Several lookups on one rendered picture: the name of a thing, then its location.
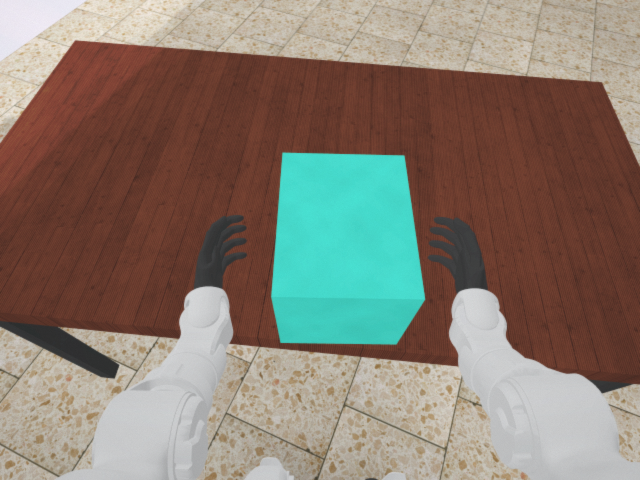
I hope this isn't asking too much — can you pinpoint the carton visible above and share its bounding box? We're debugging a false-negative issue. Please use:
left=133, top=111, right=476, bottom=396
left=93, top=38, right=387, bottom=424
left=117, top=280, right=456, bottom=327
left=271, top=153, right=425, bottom=345

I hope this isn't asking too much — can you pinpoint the left robot upper arm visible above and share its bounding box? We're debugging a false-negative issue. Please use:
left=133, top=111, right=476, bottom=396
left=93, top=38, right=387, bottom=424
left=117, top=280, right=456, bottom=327
left=55, top=390, right=208, bottom=480

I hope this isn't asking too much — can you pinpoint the robot right forearm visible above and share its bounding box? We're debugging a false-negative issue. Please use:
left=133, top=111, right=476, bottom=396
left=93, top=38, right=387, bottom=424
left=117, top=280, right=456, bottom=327
left=449, top=288, right=620, bottom=450

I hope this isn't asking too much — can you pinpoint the right robot upper arm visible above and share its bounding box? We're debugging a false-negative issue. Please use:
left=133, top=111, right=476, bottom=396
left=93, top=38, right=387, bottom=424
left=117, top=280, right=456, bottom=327
left=489, top=373, right=640, bottom=480

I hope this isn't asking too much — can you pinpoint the right robot hand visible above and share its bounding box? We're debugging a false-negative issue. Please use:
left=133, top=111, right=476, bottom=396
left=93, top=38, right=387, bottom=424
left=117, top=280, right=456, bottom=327
left=428, top=217, right=488, bottom=294

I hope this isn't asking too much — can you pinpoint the left robot shin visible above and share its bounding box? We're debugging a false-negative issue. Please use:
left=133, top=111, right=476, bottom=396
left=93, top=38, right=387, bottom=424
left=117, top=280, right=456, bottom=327
left=259, top=457, right=284, bottom=469

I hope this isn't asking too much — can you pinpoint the left robot hand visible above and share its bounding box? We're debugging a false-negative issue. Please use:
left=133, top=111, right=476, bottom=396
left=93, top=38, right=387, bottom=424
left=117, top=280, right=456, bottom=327
left=194, top=215, right=247, bottom=289

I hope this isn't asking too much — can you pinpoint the robot left forearm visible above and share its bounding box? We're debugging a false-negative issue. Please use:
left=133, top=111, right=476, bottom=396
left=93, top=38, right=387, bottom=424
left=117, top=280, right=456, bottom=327
left=92, top=286, right=233, bottom=468

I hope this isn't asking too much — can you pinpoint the table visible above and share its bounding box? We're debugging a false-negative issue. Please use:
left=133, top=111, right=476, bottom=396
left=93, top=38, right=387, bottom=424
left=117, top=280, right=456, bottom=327
left=0, top=40, right=640, bottom=393

